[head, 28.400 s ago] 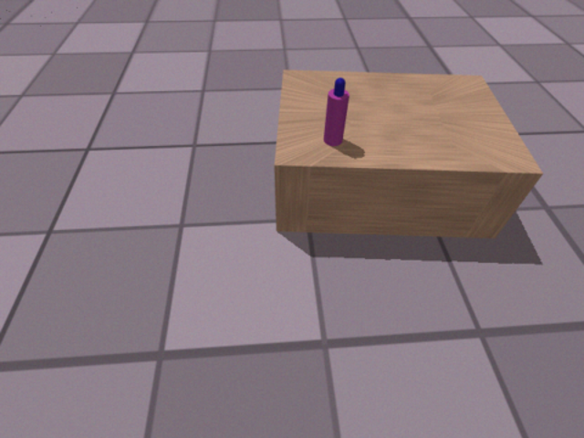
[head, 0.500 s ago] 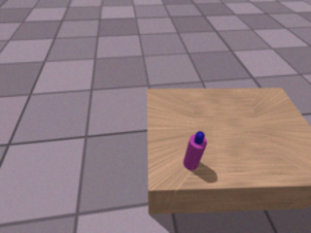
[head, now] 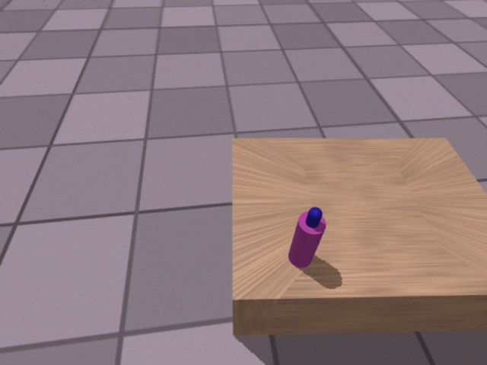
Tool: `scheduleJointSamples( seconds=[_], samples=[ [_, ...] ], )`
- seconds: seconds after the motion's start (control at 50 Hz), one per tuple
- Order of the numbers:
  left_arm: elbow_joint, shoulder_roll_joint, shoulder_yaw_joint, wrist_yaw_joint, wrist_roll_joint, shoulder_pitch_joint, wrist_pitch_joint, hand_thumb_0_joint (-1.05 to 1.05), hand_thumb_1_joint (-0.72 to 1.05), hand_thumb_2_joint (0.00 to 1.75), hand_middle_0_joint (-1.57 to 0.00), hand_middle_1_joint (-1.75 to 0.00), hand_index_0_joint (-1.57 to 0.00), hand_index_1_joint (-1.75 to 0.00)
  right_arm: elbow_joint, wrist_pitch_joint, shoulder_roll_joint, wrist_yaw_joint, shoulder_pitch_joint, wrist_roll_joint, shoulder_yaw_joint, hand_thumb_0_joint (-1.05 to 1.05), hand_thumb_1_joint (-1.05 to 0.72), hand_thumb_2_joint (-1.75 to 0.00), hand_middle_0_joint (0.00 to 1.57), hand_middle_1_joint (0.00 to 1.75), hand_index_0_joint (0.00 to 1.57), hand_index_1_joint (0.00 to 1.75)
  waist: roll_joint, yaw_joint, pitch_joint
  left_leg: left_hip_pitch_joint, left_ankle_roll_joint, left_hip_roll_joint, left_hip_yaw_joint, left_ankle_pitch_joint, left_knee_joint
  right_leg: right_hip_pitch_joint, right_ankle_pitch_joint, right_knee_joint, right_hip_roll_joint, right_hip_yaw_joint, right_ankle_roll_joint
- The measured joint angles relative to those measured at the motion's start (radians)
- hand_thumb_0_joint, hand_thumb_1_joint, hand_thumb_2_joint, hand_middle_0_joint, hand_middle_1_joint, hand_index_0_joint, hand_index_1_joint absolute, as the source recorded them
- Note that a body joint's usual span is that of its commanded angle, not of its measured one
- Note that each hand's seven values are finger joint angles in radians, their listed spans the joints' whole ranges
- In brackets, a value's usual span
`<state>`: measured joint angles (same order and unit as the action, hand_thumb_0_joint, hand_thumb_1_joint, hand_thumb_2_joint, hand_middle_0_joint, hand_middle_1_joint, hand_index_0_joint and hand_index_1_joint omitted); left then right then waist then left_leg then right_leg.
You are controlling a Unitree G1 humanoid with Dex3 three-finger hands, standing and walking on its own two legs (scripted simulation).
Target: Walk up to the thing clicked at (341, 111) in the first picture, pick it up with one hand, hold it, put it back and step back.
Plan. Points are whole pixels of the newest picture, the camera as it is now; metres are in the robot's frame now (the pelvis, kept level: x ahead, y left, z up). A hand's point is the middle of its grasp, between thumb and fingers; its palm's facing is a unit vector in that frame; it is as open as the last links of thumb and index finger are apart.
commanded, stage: stand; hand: right
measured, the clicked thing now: (307, 236) +0.49 -0.19 -0.27
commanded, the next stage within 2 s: step back in 0.72 s
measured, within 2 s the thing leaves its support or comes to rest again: neither
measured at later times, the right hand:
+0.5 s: hand out of the picture +0.07 -0.26 -0.16, palm faces -0.03 +0.94 -0.34, open 7.4 cm
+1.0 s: hand out of the picture +0.07 -0.27 -0.16, palm faces -0.03 +0.92 -0.40, open 7.4 cm
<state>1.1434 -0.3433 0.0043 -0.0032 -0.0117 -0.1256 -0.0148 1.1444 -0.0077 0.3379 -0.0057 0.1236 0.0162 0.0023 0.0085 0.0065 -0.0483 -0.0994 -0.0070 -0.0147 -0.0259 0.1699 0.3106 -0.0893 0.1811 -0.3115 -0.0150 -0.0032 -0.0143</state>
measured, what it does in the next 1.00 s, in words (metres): stands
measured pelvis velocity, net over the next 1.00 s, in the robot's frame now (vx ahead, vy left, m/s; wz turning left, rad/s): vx -0.03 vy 0.01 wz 0.01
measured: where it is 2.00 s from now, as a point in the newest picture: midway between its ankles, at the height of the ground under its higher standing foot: outside the picture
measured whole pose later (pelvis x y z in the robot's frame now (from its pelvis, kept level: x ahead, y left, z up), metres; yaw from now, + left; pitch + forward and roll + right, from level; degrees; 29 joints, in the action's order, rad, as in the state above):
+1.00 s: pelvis -0.03 +0.01 -0.02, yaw +0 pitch -2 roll -1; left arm 0.98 -0.38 -0.05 0.00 -0.02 -0.05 0.04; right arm 0.99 0.05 0.41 -0.02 0.06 0.00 0.05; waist 0.00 0.00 -0.18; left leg -0.32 0.04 0.01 0.02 0.38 0.71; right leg -0.27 0.25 -0.55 -0.02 0.00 -0.01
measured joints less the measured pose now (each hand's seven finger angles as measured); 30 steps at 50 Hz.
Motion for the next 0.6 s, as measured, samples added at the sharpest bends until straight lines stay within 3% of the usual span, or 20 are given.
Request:
scheduleJointSamples(
  seconds=[0.6],
  samples=[
    [-0.008,-0.001,-0.001,-0.001,0.003,0.01,0.001,0.01,0.9,0.9,-0.2,-0.3,-0.21,-0.3,-0.004,0.001,0.004,0.002,-0.008,-0.002,0.0,0.01,-0.9,-0.9,0.21,0.3,0.21,0.3,-0.006,-0.001,0.001,0.008,-0.009,-0.006,0.012,0.007,-0.008,0.013,0.01,0.009,0.006,0.012,0.008]
  ],
)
